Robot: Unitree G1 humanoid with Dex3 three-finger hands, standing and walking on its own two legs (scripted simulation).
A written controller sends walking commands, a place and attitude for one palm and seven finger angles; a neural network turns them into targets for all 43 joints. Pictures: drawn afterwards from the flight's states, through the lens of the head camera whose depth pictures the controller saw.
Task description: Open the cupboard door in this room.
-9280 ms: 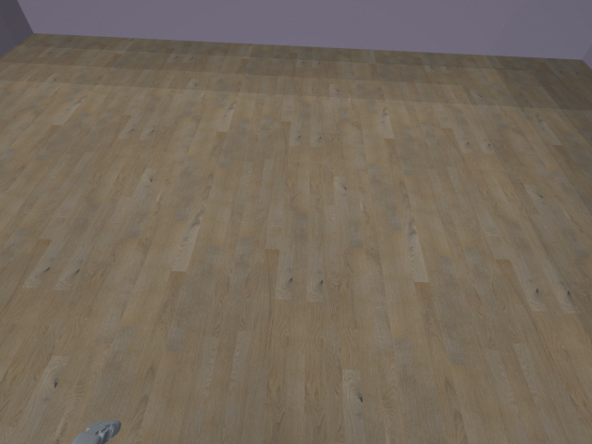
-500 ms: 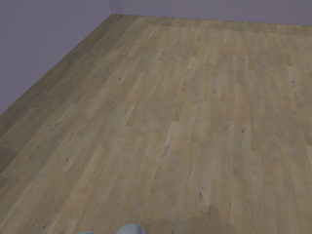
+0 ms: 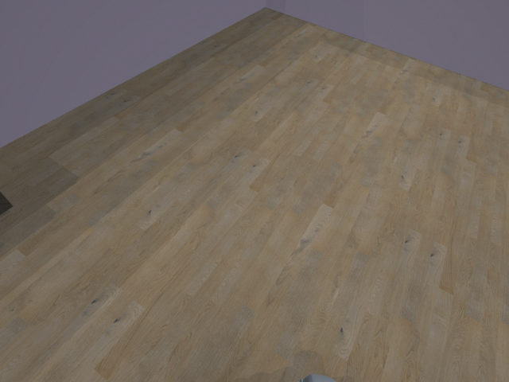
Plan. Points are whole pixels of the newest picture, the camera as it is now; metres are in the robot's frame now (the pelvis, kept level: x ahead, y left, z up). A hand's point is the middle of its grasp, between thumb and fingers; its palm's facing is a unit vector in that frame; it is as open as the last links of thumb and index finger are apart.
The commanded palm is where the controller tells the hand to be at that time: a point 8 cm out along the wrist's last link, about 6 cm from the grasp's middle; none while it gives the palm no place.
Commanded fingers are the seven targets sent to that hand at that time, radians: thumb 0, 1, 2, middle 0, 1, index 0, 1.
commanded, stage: turn or walk to find it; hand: left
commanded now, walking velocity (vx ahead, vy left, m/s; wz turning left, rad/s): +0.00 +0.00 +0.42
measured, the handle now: out of the picture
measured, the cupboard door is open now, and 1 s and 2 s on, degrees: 0 0 0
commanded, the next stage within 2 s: stand and wait in 0.54 s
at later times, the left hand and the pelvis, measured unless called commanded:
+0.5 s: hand out of the picture +0.01 +0.14 -0.14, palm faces +0.22 -0.93 -0.28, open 7.4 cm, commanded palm none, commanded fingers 0.00 0.90 0.90 -0.20 -0.30 -0.20 -0.30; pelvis -0.05 -0.07 +0.00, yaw +13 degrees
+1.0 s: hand out of the picture -0.16 +0.15 -0.18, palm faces +0.41 -0.89 -0.22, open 7.4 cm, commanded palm none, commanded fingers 0.00 0.90 0.90 -0.20 -0.30 -0.20 -0.30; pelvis -0.09 -0.04 +0.00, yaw +20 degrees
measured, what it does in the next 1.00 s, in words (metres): steps on the spot, turning left: right foot, then left foot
